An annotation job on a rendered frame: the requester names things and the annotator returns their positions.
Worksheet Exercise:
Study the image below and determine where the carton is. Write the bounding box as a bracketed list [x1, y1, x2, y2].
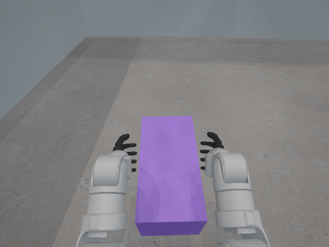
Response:
[135, 116, 208, 236]

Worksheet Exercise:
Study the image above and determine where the left robot hand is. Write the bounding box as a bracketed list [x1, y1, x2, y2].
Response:
[113, 134, 137, 172]

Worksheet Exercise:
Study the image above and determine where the right robot hand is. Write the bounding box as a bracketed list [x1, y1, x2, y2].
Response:
[200, 132, 224, 170]

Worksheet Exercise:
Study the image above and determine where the robot right forearm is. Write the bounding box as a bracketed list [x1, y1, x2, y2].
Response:
[205, 148, 271, 247]

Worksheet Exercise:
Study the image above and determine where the robot left forearm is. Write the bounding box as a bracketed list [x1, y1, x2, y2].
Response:
[76, 150, 132, 247]

